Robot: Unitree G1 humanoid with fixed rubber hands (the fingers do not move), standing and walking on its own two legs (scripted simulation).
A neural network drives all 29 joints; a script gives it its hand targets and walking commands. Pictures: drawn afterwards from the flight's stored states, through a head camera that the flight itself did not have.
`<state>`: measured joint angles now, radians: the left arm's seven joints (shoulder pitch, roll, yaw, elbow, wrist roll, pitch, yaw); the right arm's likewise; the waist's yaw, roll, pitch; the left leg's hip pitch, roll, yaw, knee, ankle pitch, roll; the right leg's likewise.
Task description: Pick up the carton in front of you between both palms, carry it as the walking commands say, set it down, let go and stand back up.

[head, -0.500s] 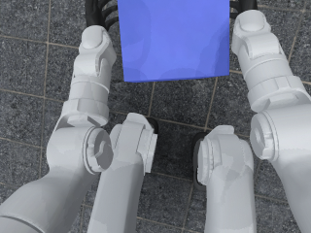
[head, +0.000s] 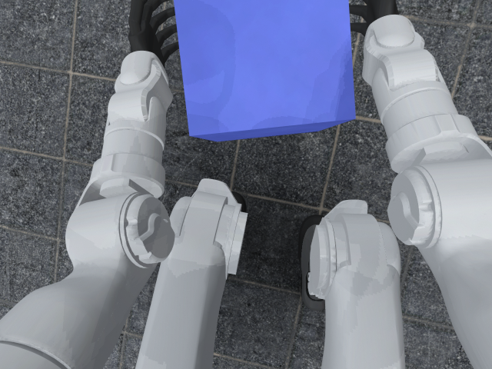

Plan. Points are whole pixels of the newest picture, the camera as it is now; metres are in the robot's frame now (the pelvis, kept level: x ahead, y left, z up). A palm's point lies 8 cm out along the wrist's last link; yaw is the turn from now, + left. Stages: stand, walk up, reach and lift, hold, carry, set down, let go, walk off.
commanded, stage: set down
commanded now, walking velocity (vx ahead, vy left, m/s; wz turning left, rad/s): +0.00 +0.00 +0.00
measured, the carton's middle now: (262, 72) +0.50 +0.05 -0.24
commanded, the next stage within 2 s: let go in 1.90 s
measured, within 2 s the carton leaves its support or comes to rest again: rests again in 0.04 s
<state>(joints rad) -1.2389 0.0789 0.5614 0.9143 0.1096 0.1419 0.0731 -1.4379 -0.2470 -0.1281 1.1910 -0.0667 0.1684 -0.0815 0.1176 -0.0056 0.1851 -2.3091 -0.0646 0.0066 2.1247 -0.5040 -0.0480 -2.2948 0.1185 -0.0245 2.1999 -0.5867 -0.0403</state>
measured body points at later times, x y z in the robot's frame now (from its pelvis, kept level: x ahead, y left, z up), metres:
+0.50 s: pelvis +0.00 +0.00 -0.01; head +0.34 -0.02 +0.28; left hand +0.50 +0.22 -0.15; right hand +0.56 -0.09 -0.16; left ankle +0.13 +0.12 -0.34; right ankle +0.10 -0.09 -0.34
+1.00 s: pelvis +0.00 +0.01 +0.00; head +0.35 +0.00 +0.28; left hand +0.50 +0.24 -0.15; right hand +0.58 -0.15 -0.14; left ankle +0.13 +0.12 -0.34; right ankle +0.10 -0.09 -0.34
